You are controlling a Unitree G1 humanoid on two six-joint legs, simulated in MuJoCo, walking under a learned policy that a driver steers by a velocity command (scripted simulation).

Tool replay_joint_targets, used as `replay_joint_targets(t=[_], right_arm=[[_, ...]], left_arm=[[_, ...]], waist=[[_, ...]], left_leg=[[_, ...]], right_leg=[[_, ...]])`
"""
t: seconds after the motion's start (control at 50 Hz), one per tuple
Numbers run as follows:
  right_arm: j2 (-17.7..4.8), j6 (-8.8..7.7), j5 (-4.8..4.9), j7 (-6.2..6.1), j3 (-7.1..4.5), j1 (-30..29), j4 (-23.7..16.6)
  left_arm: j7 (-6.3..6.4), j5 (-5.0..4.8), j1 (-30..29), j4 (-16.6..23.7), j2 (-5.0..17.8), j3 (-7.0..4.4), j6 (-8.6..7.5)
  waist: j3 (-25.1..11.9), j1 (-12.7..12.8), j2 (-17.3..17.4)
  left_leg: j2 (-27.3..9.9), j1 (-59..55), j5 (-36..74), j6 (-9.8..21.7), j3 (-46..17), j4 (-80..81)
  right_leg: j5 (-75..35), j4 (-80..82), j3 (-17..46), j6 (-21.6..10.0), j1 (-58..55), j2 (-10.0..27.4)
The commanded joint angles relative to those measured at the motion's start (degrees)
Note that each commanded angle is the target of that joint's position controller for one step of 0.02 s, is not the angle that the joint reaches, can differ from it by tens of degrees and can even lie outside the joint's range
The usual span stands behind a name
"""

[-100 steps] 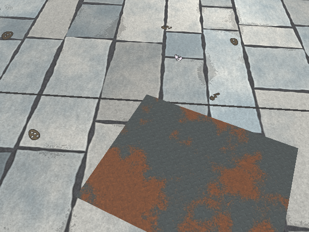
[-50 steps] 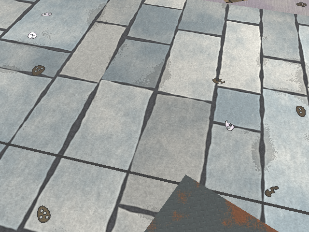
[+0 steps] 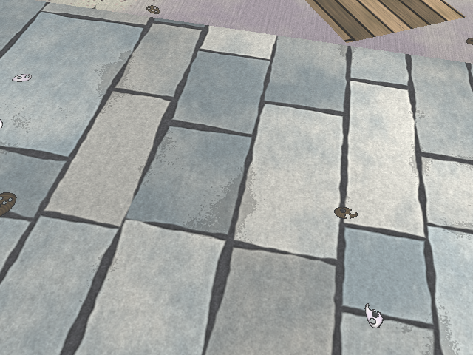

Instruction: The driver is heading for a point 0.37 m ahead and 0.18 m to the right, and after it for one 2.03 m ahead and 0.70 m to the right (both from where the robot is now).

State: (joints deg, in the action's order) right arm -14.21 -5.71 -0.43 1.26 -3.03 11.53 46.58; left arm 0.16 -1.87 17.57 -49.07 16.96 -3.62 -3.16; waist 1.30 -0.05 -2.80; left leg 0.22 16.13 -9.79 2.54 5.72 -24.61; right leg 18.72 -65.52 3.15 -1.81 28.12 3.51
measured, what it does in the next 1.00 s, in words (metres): walks ahead, turning right: right foot, then left foot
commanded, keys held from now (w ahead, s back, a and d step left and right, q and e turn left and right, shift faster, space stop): w+e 0.70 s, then w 0.30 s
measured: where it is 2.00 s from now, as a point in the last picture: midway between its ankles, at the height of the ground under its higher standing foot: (349, 215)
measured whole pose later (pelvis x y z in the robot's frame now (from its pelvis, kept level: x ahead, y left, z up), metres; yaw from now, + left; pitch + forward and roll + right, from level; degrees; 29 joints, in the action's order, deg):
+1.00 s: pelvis +0.55 -0.12 -0.01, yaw -29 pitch +2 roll +1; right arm -15.3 -6.7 0.0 2.0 -3.2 8.5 44.3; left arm 0.6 -1.3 19.5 -44.1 15.9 -3.3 -2.8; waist 0.6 0.8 -1.6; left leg 2.7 21.5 -9.3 2.4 0.9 -29.0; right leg 24.8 -65.9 6.7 -2.3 19.0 -3.1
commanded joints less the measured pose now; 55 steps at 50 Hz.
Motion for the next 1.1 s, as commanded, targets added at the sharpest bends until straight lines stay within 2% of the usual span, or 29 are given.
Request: replay_joint_targets(t=[0.02,0.08,0.16,0.28,0.34,0.36,0.38,0.4,0.42,0.44,0.46,0.48,0.5,0.52,0.56,0.62,0.7,0.78,0.84,0.86,0.88,0.9,0.92,0.94,0.96,0.98,1.0,1.04,1.1], right_arm=[[-5.99,-1.60,-0.51,-0.19,-1.61,-0.75,-1.51],[-7.03,-1.67,-0.78,-0.97,-2.08,0.82,0.21],[-8.54,-0.93,-0.47,-1.92,-2.36,1.96,1.28],[-10.78,1.33,0.88,-2.30,-3.24,6.83,3.64],[-12.95,2.42,1.56,-2.61,-3.87,5.11,3.22],[-13.71,2.84,1.76,-2.79,-4.09,4.38,2.98],[-14.01,3.17,2.11,-2.88,-4.08,3.01,2.67],[-12.77,2.82,1.51,-2.98,-3.53,3.02,1.90],[-3.24,1.29,-0.97,-1.99,-0.67,8.33,-1.24],[-6.28,-1.43,1.09,-1.08,-0.72,3.96,-2.23],[-9.40,-2.75,3.36,-0.58,-1.60,-2.58,-4.13],[-8.84,-3.36,2.96,-0.78,-1.34,-3.37,-4.40],[-9.04,-3.27,1.44,-1.22,-1.66,-2.98,-3.47],[-9.71,-2.56,0.80,-1.26,-2.17,-1.50,-3.10],[-8.83,-1.06,0.14,-1.19,-2.32,-0.42,-3.30],[-6.66,-0.11,-0.57,-1.53,-1.63,-5.43,-5.28],[-4.97,-0.47,0.07,-0.83,-0.75,-13.47,-7.68],[-6.47,-1.37,0.68,0.33,-0.89,-16.27,-8.93],[-8.21,-2.13,0.62,0.73,-1.50,-14.24,-8.91],[-8.94,-2.36,0.49,0.58,-1.99,-10.60,-7.96],[-10.74,-2.61,-0.03,0.31,-2.90,-4.41,-6.38],[-13.66,-2.64,-0.70,0.03,-3.59,5.06,-5.33],[-17.83,-1.89,-0.65,0.48,-4.95,11.36,-2.44],[-12.39,-1.73,1.28,0.90,-3.61,11.65,-2.23],[-9.28,-1.42,1.43,0.69,-2.70,8.12,-2.96],[-8.55,-0.92,0.64,0.53,-2.17,4.41,-3.79],[-7.51,-0.65,0.21,0.50,-1.74,2.44,-3.74],[-6.20,-0.83,-0.23,0.37,-1.11,1.72,-3.43],[-8.39,-1.04,0.69,-0.01,-1.57,3.48,-2.10]], left_arm=[[0.24,-0.01,2.12,3.21,2.54,-1.33,0.98],[0.35,0.38,-1.16,4.61,2.16,-1.57,1.44],[-0.96,0.70,-7.37,6.66,0.89,-1.08,0.90],[-3.18,0.66,-17.08,12.04,-0.01,-0.28,0.90],[-3.74,0.60,-14.56,13.23,2.06,-1.33,1.26],[-3.67,0.48,-10.08,12.51,3.68,-2.26,1.44],[-3.27,0.35,-1.94,10.60,6.26,-3.80,1.50],[-2.10,0.43,7.58,8.09,10.72,-5.91,1.94],[-1.43,-0.03,6.50,7.96,17.30,-6.79,1.63],[-1.75,0.70,8.35,9.90,13.60,-5.42,0.59],[-2.00,1.23,6.41,9.44,10.03,-4.35,-0.23],[-2.01,0.92,2.78,9.80,8.28,-3.79,-0.67],[-1.94,0.88,-1.60,10.65,6.27,-3.13,-0.73],[-1.67,1.49,-4.06,11.68,4.93,-2.54,-0.82],[-1.22,1.39,-4.67,12.14,5.53,-2.54,-1.01],[-0.04,1.12,-2.09,11.49,7.96,-3.16,-1.10],[0.62,0.72,1.05,10.51,8.21,-3.31,-0.43],[0.67,0.55,4.52,8.37,6.89,-2.87,-0.30],[0.93,0.96,4.59,7.61,7.26,-2.97,0.21],[0.90,0.98,3.68,7.74,7.14,-2.88,0.42],[0.75,1.21,3.04,8.13,5.69,-2.31,0.47],[0.74,2.06,2.81,9.39,3.70,-1.27,0.43],[0.60,0.38,12.09,9.25,-0.23,-0.23,-0.34],[0.68,-0.20,10.74,8.26,4.25,-0.64,-0.76],[0.54,-0.35,3.50,9.45,7.25,-1.40,-0.93],[0.62,0.37,-0.90,10.59,6.82,-1.20,-1.07],[0.49,1.32,-3.24,11.34,6.18,-1.28,-1.34],[0.13,1.37,-1.82,11.07,4.47,-1.26,-1.21],[0.11,1.59,-3.65,11.91,2.10,-0.51,-0.86]], waist=[[-1.30,0.82,8.94],[0.36,0.46,6.75],[2.03,-1.44,5.80],[5.29,-4.64,4.79],[1.60,-1.36,7.54],[-1.28,1.49,8.49],[-5.51,6.31,7.72],[-10.52,10.59,3.42],[-13.79,3.37,-12.78],[-22.74,6.46,-6.84],[-14.84,7.61,-3.25],[-9.69,4.99,0.48],[-6.23,2.35,2.77],[-5.17,0.30,1.78],[-4.20,-1.20,1.82],[-1.92,-0.20,1.47],[-0.75,3.18,-1.35],[-0.59,4.86,-2.44],[-0.41,3.35,-4.40],[-1.64,1.18,-4.88],[-5.99,-1.76,-3.96],[-14.52,-5.69,1.40],[-20.93,-2.57,20.54],[-17.87,-4.26,16.49],[-9.56,-5.30,10.53],[-5.52,-4.08,5.86],[-2.21,-2.89,5.03],[-2.32,-0.66,7.88],[-1.71,-0.58,7.95]], left_leg=[[-15.03,-6.21,5.67,7.51,-11.39,16.70],[-14.85,-7.97,11.50,7.71,-5.77,17.41],[-14.11,-10.74,13.47,6.60,0.36,17.99],[-17.62,-21.62,19.24,5.98,4.33,14.45],[-17.66,-23.75,43.28,4.25,6.93,5.36],[-17.19,-23.34,51.50,3.64,7.58,-1.65],[-15.41,-19.75,52.49,2.20,8.77,-12.67],[-12.87,-7.19,38.36,-0.44,8.70,-28.96],[-1.37,20.26,-18.45,-4.05,5.09,-49.85],[1.54,27.28,-24.74,-3.40,-9.58,-57.36],[-1.54,32.23,-19.20,-1.76,-10.96,-56.47],[-4.15,30.59,-13.91,-0.80,-10.81,-51.27],[-6.03,26.58,-11.09,-1.17,-10.62,-46.14],[-7.30,22.24,-9.05,-1.63,-11.02,-43.01],[-7.28,18.96,-7.26,-3.38,-10.15,-38.40],[-5.84,19.59,0.59,-5.94,-8.73,-27.87],[-2.15,14.87,14.33,-6.19,-8.15,-10.97],[-1.89,14.05,15.85,-4.48,-9.09,-5.12],[-1.48,12.24,8.46,-1.81,-8.35,-3.10],[-0.43,7.48,7.45,-0.43,-6.87,-1.16],[-1.27,-2.04,8.65,1.68,-7.27,-0.92],[-9.99,-17.26,9.35,5.57,-16.80,-2.74],[-21.56,-36.41,-3.08,15.51,-43.20,2.31],[-22.39,-36.10,-17.13,14.79,-51.02,7.38],[-20.31,-28.94,-17.88,12.17,-42.65,8.31],[-17.87,-21.51,-12.38,10.57,-35.71,9.13],[-15.91,-15.63,-6.19,10.57,-31.44,10.55],[-12.84,-10.82,1.81,9.93,-25.67,12.58],[-12.78,-9.04,9.06,11.36,-20.77,15.09]], right_leg=[[-6.50,-0.78,3.32,0.46,7.86,4.32],[-13.39,4.80,4.48,1.25,12.23,4.06],[-22.24,17.42,1.06,1.11,12.01,3.41],[-17.28,27.07,-4.41,-1.24,15.13,2.50],[-9.25,28.12,-9.16,-4.19,6.41,-1.93],[-6.72,28.17,-10.60,-5.57,0.17,-4.31],[-9.32,32.00,-11.11,-7.54,-11.44,-6.82],[-11.06,34.85,-3.85,-10.31,-29.01,-4.41],[-5.80,38.32,27.08,-20.29,-48.50,10.85],[1.91,47.98,44.97,-24.27,-52.53,16.25],[-2.03,49.61,37.08,-20.55,-47.92,14.74],[-6.85,49.33,29.49,-18.24,-39.46,12.25],[-12.83,49.75,23.54,-16.45,-31.09,9.77],[-17.49,50.85,20.09,-15.72,-25.51,8.19],[-22.34,52.64,17.27,-15.75,-20.08,6.71],[-25.63,53.55,12.75,-14.98,-15.78,4.41],[-18.02,52.25,10.53,-11.22,-13.43,1.13],[-14.68,48.79,13.96,-10.36,-19.52,4.41],[-19.98,44.63,16.99,-9.39,-24.71,6.89],[-26.29,41.29,16.46,-8.51,-25.14,5.89],[-32.22,33.51,14.28,-7.03,-23.89,2.78],[-23.65,17.83,10.41,-4.85,-16.16,-0.85],[6.99,-1.95,5.00,-0.13,5.83,-9.79],[13.87,-8.73,8.83,-0.13,14.25,-7.47],[9.03,-10.17,8.24,-0.39,17.04,-4.97],[4.73,-8.22,5.33,-0.46,15.51,-2.34],[1.76,-4.44,4.16,-0.31,14.51,-0.50],[-1.01,0.52,3.04,-0.06,9.42,1.72],[-3.08,8.01,0.88,1.27,10.10,2.72]])
Keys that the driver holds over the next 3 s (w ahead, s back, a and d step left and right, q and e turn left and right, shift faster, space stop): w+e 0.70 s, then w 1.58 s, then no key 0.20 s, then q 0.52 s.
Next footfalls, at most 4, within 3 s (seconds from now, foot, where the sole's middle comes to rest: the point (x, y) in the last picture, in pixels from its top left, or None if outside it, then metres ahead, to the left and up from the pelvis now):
0.40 right None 0.34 -0.17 -0.78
0.88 left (263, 288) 0.69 -0.09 -0.78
1.40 right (371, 256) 0.80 -0.44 -0.78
1.94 left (336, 168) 1.18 -0.38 -0.78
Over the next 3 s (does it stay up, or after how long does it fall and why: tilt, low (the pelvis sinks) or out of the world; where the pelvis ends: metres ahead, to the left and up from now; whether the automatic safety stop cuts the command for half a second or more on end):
stays up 1.28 -0.55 -0.01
